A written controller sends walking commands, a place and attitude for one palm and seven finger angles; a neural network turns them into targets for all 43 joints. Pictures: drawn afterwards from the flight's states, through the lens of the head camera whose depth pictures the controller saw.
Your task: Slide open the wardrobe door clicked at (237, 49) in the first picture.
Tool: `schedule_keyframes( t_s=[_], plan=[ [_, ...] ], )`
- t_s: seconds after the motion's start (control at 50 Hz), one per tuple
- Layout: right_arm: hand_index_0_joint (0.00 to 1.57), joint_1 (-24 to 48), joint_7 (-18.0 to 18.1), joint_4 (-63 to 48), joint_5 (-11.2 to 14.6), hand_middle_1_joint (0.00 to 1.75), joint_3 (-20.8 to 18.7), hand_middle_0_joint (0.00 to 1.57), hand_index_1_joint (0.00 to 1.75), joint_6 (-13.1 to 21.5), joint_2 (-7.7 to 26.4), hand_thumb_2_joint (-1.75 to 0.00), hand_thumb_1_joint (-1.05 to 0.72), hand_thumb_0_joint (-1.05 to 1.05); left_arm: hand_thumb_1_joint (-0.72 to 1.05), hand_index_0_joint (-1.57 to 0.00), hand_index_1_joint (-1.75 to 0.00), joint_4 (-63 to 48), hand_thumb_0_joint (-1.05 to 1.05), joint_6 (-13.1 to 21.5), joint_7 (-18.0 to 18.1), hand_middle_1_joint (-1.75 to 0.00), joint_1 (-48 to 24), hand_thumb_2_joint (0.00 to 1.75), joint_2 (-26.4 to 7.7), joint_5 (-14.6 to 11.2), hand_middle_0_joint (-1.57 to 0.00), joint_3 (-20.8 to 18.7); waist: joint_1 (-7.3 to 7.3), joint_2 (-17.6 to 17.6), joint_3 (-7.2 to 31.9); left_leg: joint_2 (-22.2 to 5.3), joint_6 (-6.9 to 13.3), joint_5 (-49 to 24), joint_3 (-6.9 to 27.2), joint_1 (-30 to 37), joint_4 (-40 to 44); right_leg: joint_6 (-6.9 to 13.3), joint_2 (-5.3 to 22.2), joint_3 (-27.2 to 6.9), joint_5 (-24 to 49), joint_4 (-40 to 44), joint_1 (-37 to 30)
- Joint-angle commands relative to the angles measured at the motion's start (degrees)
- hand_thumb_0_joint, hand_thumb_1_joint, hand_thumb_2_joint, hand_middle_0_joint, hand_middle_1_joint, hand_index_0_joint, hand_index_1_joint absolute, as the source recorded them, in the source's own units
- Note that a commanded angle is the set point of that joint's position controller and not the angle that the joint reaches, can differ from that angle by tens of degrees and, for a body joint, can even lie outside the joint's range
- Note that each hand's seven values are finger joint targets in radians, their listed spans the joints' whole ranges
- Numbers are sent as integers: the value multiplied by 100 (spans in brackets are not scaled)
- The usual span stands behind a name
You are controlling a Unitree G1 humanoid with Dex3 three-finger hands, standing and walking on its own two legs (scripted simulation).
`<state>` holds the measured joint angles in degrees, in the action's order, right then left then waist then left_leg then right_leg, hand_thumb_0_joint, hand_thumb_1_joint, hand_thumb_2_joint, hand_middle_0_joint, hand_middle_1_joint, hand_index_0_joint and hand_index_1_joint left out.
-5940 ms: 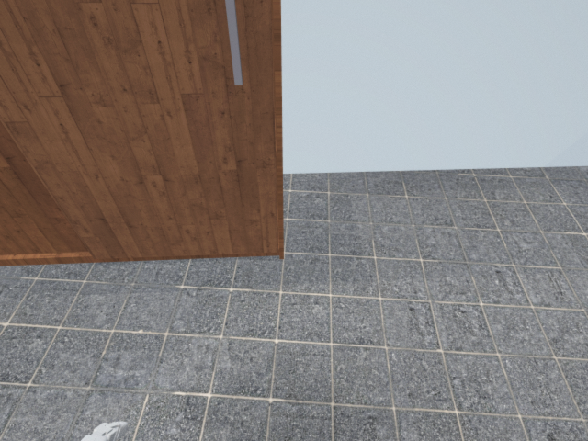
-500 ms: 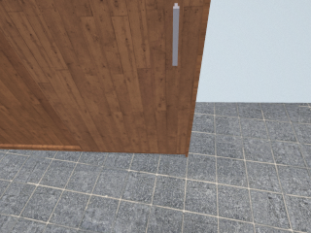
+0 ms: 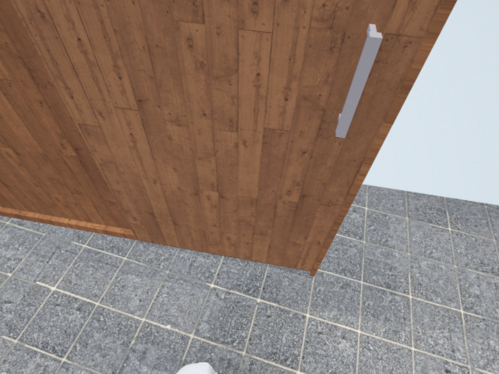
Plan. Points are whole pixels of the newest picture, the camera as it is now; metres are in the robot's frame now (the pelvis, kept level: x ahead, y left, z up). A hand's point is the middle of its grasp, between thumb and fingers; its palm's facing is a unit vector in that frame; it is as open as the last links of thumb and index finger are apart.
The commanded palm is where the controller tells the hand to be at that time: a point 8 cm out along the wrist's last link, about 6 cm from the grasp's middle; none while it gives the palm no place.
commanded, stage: take the last steps up to it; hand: right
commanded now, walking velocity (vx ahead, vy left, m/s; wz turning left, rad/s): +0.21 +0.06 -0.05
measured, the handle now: (354, 85) +0.59 -0.11 +0.16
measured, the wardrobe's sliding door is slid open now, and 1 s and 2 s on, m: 0.00 0.00 0.00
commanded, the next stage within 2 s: come to a stop and stand still in 0.18 s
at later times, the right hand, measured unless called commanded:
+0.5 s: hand out of the picture +0.09 -0.13 -0.18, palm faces +0.11 +0.99 -0.12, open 7.3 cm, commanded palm none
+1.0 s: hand out of the picture +0.07 -0.09 -0.13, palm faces +0.04 +0.97 -0.24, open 7.3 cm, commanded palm none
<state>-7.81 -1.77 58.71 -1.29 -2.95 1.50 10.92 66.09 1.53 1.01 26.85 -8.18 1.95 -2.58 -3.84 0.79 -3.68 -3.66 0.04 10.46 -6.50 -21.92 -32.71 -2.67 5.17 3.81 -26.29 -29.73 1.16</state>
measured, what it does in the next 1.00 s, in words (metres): steps to the left: right foot, then left foot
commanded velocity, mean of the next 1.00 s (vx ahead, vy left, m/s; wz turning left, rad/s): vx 0.01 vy -0.04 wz -0.01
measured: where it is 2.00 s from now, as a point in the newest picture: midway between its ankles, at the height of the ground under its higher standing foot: outside the picture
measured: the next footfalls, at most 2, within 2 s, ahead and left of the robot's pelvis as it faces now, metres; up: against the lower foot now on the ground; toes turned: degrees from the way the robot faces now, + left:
right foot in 0.40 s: +0.22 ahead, -0.09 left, +0.00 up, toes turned -9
left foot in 0.80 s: +0.10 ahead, +0.18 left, +0.00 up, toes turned -1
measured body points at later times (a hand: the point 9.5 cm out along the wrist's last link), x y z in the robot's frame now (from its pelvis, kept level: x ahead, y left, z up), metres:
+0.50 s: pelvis +0.13 +0.01 +0.01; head +0.14 -0.01 +0.46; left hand +0.24 +0.22 -0.13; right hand +0.08 -0.19 -0.16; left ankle +0.07 +0.12 -0.72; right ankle +0.18 -0.09 -0.72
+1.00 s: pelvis +0.07 +0.08 +0.03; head +0.06 +0.12 +0.48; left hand +0.08 +0.33 -0.14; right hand +0.06 -0.15 -0.12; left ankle +0.05 +0.18 -0.72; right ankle +0.07 -0.07 -0.65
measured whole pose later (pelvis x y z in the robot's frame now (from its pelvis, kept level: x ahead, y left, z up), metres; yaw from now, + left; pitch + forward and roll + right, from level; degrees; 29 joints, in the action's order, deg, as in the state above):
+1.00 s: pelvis +0.07 +0.08 +0.03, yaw +1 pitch +0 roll -3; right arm -19.9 1.1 59.8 -1.3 -1.0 -0.4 7.6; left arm 60.3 -3.5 -0.9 16.2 -13.3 2.0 -4.7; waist 0.5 0.8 1.7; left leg -3.7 0.7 13.4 -2.4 -10.0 -23.5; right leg -2.4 1.0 1.5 -13.9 -55.9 26.2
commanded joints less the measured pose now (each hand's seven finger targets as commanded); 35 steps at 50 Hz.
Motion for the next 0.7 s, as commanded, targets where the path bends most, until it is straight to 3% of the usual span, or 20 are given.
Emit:
schedule_keyframes(
  t_s=[0.0,0.02,0.04,0.08,0.12,0.16,0.2,0.26,0.3,0.34,0.36,0.38,0.4,0.42,0.44,0.48,0.54,0.6,0.64,0.68],
  plan=[
    [20,-2166,214,349,75,30,-352,20,30,137,1389,-90,-90,0,90,-20,-30,-703,0,120,16,-30,-414,90,-576,-144,-20,-97,1092,-1336,973,-2120,1094,68,2923,3042,1767,399,-181,-318,-766,-3982,3268],
    [20,-1654,222,276,62,30,-304,20,30,153,1175,-90,-90,0,90,-20,-30,-666,0,111,-10,-30,-578,90,-495,-146,-20,-117,923,-1399,727,-1924,1057,676,2768,2363,1926,422,24,-404,-297,-4264,3273],
    [20,-1214,256,164,75,30,-229,20,30,130,881,-90,-90,0,90,-20,-30,-646,0,78,-25,-30,-692,90,-502,-110,-20,-151,749,-768,351,-1811,1000,940,2377,1796,2043,410,184,-411,99,-4284,3168],
    [20,-717,277,23,38,30,-72,20,30,171,474,-90,-90,0,90,-20,-30,-538,0,-20,-49,-30,-536,90,-300,-46,-20,-109,374,-415,51,-1382,788,256,1393,892,2122,314,285,-335,617,-3896,2770],
    [20,-723,289,50,24,30,15,20,30,222,316,-90,-90,0,90,-20,-30,-485,0,-107,-61,-30,-347,90,-184,-36,-20,-84,210,-613,16,-1188,747,-494,839,623,2136,206,247,-185,797,-3448,2533],
    [20,-842,316,89,-3,30,9,20,30,266,246,-90,-90,0,90,-20,-30,-524,0,-131,-75,-30,-396,90,-111,-25,-20,-77,177,-650,32,-1144,850,-1135,675,671,2104,129,229,-79,860,-2942,2510],
    [20,-876,305,119,3,30,33,20,30,258,323,-90,-90,0,90,-20,-30,-638,0,-133,-97,-30,-689,90,-127,-50,-20,-57,221,-687,-48,-1138,920,-1146,643,731,2144,87,209,4,936,-2365,2477],
    [20,-1130,306,254,-3,30,18,20,30,273,429,-90,-90,0,90,-20,-30,-784,0,-46,-129,-30,-1159,90,-132,-64,-20,-17,377,-589,-7,-1191,995,-1582,751,1199,1937,84,138,110,954,-1408,2421],
    [20,-1169,342,313,15,30,59,20,30,229,369,-90,-90,0,90,-20,-30,-737,0,-3,-73,-30,-1307,90,-102,-93,-20,57,427,-545,99,-1077,886,-2636,626,1426,1518,65,22,86,1149,-684,2004],
    [20,-1165,379,373,60,30,129,20,30,160,289,-90,-90,0,90,-20,-30,-596,0,44,-19,-30,-1112,90,-171,-112,-20,100,334,-374,336,-717,520,-2994,363,1346,887,69,-83,91,2571,366,1050],
    [20,-1311,402,382,84,30,155,20,30,122,208,-90,-90,0,90,-20,-30,-554,0,91,25,-30,-974,90,-387,-116,-20,76,328,60,545,-498,272,-2600,347,1132,619,173,166,-117,4252,428,428],
    [20,-1464,446,376,114,30,180,20,30,69,103,-90,-90,0,90,-20,-30,-541,0,98,69,-30,-872,90,-633,-136,-20,41,338,438,770,-356,56,-1621,297,825,572,440,719,-486,6035,153,-127],
    [20,-1558,494,352,99,30,186,20,30,-5,54,-90,-90,0,90,-20,-30,-548,0,27,108,-30,-893,90,-789,-157,-20,-14,340,519,689,-246,-65,-638,268,686,666,683,1031,-608,6511,77,-183],
    [20,-1577,518,324,63,30,183,20,30,-74,65,-90,-90,0,90,-20,-30,-568,0,-33,138,-30,-1001,90,-834,-165,-20,-40,339,630,378,-159,-96,-120,273,600,568,810,1129,-627,6522,183,-38],
    [20,-1589,514,338,67,30,161,20,30,-147,132,-90,-90,0,90,-20,-30,-588,0,-65,175,-30,-1130,90,-863,-183,-20,-36,387,1212,313,-110,-174,644,182,602,174,991,1294,-850,6922,411,110],
    [20,-1467,480,261,83,30,81,20,30,-255,301,-90,-90,0,90,-20,-30,-617,0,-118,240,-30,-1153,90,-935,-160,-20,-65,350,1177,311,-10,-186,2129,398,396,-1145,1335,1587,-1176,6955,910,315],
    [20,-1370,453,129,23,30,-21,20,30,-341,269,-90,-90,0,90,-20,-30,-807,0,-189,265,-30,-1424,90,-1044,-117,-20,-181,335,633,572,23,-147,2317,680,11,-2271,1562,1692,-1102,6187,777,376],
    [20,-1309,424,-63,21,30,-104,20,30,-394,168,-90,-90,0,90,-20,-30,-959,0,-227,225,-30,-1587,90,-1086,-88,-20,-273,353,309,1101,117,-208,2023,726,-223,-2829,1535,1628,-922,5179,742,297],
    [20,-1303,387,-172,-2,30,-124,20,30,-401,113,-90,-90,0,90,-20,-30,-1070,0,-221,187,-30,-1699,90,-1055,-59,-20,-316,380,319,1170,101,-215,1907,622,-90,-2572,1434,1523,-828,4181,839,596],
    [20,-1301,351,-226,3,30,-114,20,30,-418,39,-90,-90,0,90,-20,-30,-1114,0,-233,123,-30,-1834,90,-1073,-34,-20,-333,380,804,1102,14,-166,1793,500,315,-1864,1281,1426,-844,2594,1141,1076]
  ],
)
